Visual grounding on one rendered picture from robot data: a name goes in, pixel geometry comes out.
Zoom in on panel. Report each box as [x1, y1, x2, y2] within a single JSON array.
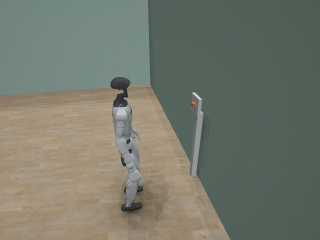
[[189, 92, 204, 177]]

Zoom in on robot right hand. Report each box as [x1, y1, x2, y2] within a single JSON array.
[[129, 169, 145, 189]]

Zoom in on robot left hand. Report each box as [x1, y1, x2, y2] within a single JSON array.
[[131, 128, 140, 141]]

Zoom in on robot torso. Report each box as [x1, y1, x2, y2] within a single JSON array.
[[112, 98, 133, 156]]

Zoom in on right robot shin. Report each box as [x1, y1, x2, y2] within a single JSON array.
[[125, 183, 139, 207]]

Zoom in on robot right upper arm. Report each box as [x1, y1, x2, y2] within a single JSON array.
[[115, 108, 127, 146]]

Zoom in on robot right forearm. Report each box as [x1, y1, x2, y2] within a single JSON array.
[[117, 139, 136, 172]]

